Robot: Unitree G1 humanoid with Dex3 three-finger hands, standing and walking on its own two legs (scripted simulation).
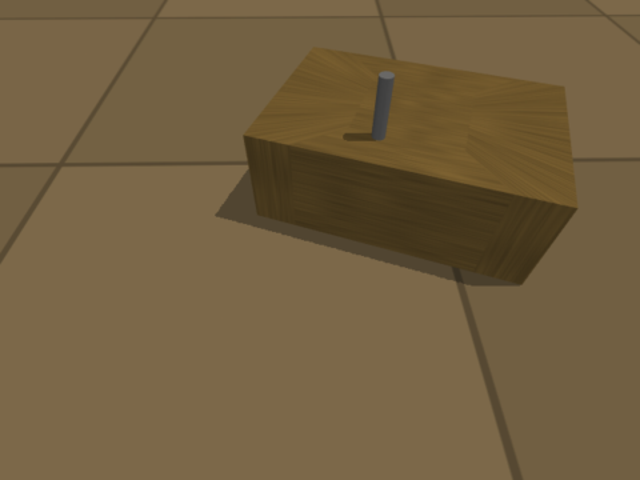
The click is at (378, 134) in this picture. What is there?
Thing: slim round
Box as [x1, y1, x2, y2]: [371, 71, 394, 139]
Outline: 388,71 383,71 379,73 371,135 374,139 382,139 385,135 394,74
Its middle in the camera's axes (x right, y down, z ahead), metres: +0.21 -0.44 +1.31
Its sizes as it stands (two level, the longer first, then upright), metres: 0.050 0.050 0.229
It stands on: a support 0.42 m high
